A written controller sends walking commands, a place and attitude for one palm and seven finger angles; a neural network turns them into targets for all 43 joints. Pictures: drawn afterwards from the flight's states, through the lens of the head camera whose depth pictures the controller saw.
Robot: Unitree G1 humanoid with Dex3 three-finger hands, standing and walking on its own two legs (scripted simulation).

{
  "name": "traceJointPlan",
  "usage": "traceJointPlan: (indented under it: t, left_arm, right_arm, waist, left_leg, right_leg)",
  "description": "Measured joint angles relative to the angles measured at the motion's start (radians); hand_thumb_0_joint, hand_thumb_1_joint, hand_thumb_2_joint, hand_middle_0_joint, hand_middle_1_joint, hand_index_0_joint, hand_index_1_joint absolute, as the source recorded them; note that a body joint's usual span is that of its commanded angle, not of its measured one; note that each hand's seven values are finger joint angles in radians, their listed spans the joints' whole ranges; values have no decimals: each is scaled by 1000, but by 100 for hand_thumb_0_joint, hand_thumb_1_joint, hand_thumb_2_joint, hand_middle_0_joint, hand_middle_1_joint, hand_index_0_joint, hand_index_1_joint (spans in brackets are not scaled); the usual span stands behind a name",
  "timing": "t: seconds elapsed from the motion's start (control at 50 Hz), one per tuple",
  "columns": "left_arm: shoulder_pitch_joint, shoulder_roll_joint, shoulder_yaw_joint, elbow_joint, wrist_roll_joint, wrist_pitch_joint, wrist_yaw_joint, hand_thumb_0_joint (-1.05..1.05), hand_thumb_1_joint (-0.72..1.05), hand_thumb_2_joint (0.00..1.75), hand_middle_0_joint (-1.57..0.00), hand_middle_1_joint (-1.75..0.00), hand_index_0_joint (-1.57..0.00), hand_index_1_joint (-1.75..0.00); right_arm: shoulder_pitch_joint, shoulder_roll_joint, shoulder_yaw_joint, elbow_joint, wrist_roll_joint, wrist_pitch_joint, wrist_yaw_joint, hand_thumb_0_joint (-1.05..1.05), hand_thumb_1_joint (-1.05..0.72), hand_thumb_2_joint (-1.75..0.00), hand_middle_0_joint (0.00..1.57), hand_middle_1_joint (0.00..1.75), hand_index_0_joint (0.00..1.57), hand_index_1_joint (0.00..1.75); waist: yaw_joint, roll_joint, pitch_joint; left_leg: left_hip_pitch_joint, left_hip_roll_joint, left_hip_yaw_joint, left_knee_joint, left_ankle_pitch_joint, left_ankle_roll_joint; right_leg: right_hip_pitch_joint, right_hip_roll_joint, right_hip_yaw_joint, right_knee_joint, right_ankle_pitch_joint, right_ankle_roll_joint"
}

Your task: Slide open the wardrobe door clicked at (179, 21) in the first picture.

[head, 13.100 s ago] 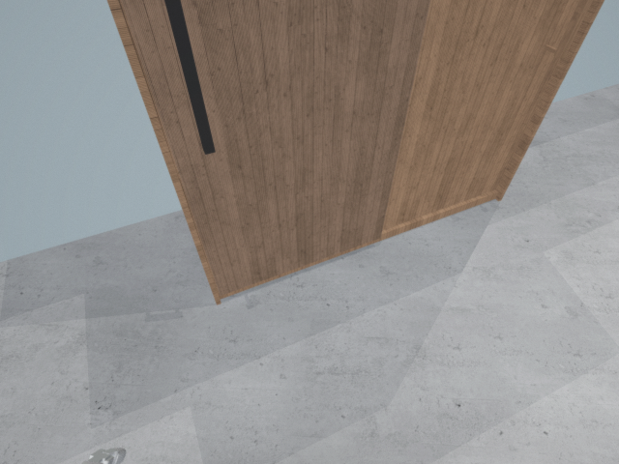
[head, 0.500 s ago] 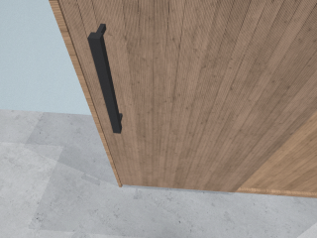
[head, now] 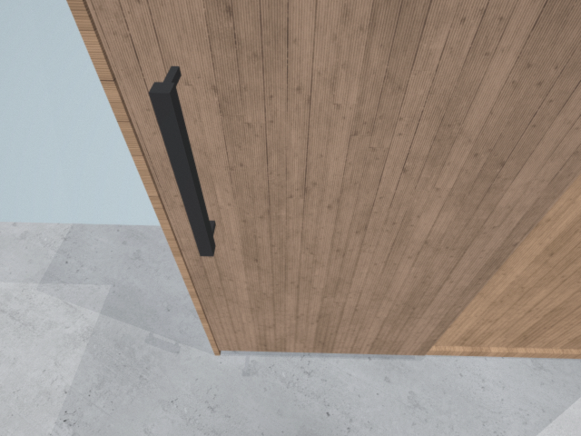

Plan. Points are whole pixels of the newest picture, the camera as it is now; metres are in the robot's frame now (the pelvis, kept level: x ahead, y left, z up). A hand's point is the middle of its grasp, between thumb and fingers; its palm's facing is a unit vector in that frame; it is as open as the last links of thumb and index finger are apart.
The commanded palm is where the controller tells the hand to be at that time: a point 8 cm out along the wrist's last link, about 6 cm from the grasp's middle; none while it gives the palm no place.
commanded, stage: come to a stop and stand still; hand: left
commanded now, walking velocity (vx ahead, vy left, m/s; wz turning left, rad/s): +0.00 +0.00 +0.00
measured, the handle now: (193, 177) +0.45 +0.18 +0.11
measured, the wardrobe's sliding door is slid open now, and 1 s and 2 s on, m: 0.00 0.00 0.00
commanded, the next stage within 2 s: look again from close up in 0.88 s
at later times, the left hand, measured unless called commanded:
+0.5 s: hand out of the picture +0.01 +0.17 -0.18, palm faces +0.02 -0.98 -0.19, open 7.4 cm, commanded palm none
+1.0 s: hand out of the picture +0.01 +0.17 -0.18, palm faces +0.01 -0.98 -0.18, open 7.4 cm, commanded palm none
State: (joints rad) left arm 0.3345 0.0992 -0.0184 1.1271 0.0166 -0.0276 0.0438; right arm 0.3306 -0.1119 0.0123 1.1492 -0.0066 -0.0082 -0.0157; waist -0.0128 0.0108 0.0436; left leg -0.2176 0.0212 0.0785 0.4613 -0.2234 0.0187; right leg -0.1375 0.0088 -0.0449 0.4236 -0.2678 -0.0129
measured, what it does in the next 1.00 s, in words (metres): stands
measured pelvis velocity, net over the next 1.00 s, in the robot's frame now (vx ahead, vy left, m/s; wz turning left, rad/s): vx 0.02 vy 0.01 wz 0.00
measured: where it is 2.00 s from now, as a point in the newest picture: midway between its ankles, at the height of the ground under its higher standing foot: outside the picture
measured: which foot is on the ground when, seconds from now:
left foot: down 0.00-1.00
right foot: down 0.00-1.00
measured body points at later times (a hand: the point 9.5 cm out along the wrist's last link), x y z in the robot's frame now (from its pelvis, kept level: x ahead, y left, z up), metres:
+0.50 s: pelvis +0.01 +0.01 +0.00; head +0.02 +0.00 +0.45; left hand +0.01 +0.23 -0.16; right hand +0.02 -0.22 -0.16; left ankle +0.01 +0.10 -0.74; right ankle -0.02 -0.11 -0.74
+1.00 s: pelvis +0.02 +0.01 +0.00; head +0.03 +0.01 +0.45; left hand +0.01 +0.23 -0.16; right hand +0.03 -0.22 -0.16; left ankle +0.01 +0.10 -0.74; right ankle -0.02 -0.11 -0.74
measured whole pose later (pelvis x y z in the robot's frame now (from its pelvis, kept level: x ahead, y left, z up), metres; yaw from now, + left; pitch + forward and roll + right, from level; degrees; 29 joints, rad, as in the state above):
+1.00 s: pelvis +0.02 +0.01 +0.00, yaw +0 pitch -1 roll +0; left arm 0.30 0.15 -0.02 1.11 0.01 -0.01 0.04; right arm 0.25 -0.16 0.02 1.13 -0.01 -0.02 -0.03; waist 0.01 -0.01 0.04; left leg -0.17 -0.01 0.09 0.44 -0.25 0.03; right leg -0.11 -0.02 -0.03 0.44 -0.31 0.00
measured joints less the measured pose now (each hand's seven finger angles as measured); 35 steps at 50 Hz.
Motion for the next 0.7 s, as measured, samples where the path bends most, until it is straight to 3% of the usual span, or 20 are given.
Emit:
traceJointPlan:
  t: [0.08, 0.22, 0.44, 0.7]
  left_arm:
    - [14, -12, -9, -1, -3, -12, -1, 1, 91, 90, -20, -30, -20, -30]
    - [4, 0, -7, -19, -2, -1, -1, 1, 91, 90, -20, -30, -20, -30]
    - [-21, 43, 1, -42, -4, 4, -3, 1, 91, 90, -20, -30, -20, -30]
    - [-40, 49, -1, -34, -3, 12, -7, 1, 91, 90, -20, -30, -20, -30]
  right_arm:
    - [6, -12, -4, -41, -7, -4, 3, 0, -91, -90, 20, 30, 20, 30]
    - [-6, -29, -1, -60, -9, -4, -5, 1, -92, -90, 20, 30, 20, 30]
    - [-36, -49, 4, -56, -5, -13, -5, 1, -92, -90, 20, 30, 20, 30]
    - [-70, -51, 4, -36, -3, -12, -8, 0, -92, -90, 20, 30, 20, 30]
  waist:
    - [-10, 18, -7]
    - [0, 20, -32]
    - [10, -3, -27]
    - [16, -21, -9]
  left_leg:
    - [-39, 4, -10, 70, -38, 4]
    - [-26, -13, -2, 84, -56, 12]
    - [5, -23, 10, 30, -38, 14]
    - [28, -24, 12, 1, -31, 13]
  right_leg:
    - [-28, 2, -9, 52, -28, -3]
    - [-32, -17, -2, 101, -64, 6]
    - [-15, -25, 10, 71, -55, 9]
    - [10, -25, 12, 35, -44, 12]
